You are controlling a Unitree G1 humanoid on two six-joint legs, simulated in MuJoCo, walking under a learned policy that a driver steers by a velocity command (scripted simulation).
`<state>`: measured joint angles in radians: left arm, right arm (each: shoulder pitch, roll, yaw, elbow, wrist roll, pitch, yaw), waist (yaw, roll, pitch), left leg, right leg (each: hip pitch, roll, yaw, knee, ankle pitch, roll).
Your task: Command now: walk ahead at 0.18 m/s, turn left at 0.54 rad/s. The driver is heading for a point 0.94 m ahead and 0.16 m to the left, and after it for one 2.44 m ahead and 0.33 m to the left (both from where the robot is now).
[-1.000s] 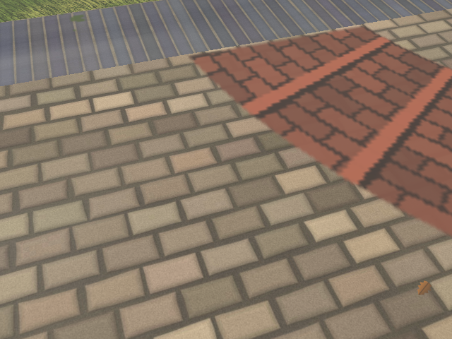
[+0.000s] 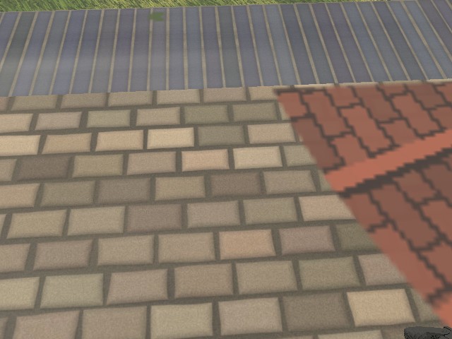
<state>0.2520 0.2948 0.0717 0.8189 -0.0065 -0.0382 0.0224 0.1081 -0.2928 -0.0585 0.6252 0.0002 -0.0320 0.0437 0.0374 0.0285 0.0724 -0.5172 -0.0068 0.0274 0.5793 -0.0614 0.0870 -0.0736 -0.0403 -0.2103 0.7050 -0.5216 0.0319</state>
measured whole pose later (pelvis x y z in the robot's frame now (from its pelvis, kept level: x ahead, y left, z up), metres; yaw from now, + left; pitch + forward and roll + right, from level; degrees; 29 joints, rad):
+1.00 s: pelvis +0.19 +0.02 +0.02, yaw +26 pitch +1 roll +0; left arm 0.22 0.30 0.04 0.81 0.00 0.00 0.01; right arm 0.10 -0.22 -0.02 0.63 -0.01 0.01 0.00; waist 0.03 -0.03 0.04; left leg -0.30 -0.03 -0.02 0.46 -0.19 0.02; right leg -0.34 -0.06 0.02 0.84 -0.55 0.10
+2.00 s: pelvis +0.36 +0.10 +0.03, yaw +25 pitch +1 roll +0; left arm 0.06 0.27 0.04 0.83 -0.03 -0.07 -0.03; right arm 0.44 -0.21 -0.03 1.04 0.00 -0.08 -0.01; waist -0.08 -0.04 0.03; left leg 0.11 -0.03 0.05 0.16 -0.29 0.04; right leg -0.63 -0.08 -0.02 0.72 -0.05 -0.01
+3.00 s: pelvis +0.90 +0.24 +0.03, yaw -8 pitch +1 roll +2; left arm 0.15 0.30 0.07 0.66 -0.02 -0.03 -0.02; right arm 0.33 -0.28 -0.07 0.87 0.00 -0.10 0.00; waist -0.08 -0.05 0.04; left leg -0.02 -0.02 0.15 0.23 -0.24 0.02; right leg -0.69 -0.10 0.06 0.83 -0.07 0.00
